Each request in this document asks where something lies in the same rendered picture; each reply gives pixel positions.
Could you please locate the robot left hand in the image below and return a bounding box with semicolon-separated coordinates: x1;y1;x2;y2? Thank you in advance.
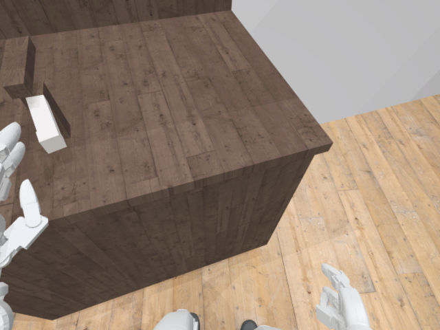
0;122;49;277

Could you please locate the robot right hand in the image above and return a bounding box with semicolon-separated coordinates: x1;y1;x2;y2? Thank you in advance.
316;263;371;330

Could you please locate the counter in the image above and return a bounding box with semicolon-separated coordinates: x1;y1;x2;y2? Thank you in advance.
0;0;333;320

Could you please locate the tap lever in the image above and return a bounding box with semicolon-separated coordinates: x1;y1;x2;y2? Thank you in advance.
26;95;67;154

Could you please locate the left robot forearm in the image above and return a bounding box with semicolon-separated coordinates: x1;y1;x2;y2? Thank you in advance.
0;282;14;330

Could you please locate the left robot thigh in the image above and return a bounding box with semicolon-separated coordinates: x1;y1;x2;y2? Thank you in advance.
153;311;198;330

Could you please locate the left robot shin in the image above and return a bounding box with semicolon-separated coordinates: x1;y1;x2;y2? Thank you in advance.
177;309;192;316

